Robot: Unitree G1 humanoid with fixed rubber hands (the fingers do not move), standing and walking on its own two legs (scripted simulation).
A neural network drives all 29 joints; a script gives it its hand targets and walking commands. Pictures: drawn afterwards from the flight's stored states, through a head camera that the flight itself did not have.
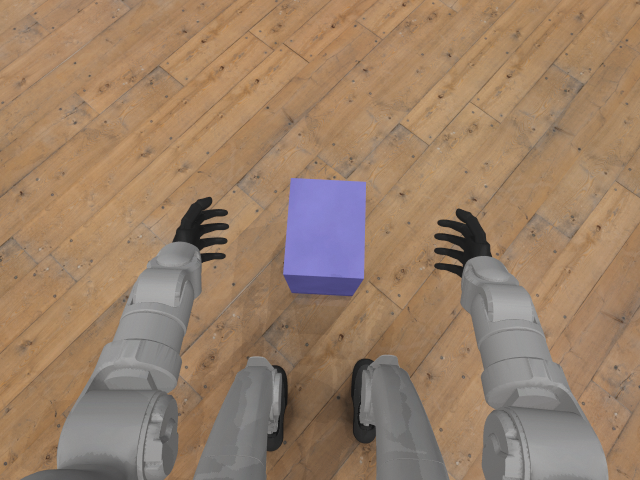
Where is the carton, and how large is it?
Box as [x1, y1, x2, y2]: [283, 178, 365, 295]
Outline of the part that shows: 291,178 283,274 291,292 352,295 363,278 365,182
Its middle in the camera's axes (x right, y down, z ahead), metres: +0.01 +0.00 +0.98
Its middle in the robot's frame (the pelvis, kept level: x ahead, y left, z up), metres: +0.52 +0.00 -0.54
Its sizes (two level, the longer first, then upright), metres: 0.225 0.173 0.283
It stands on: the floor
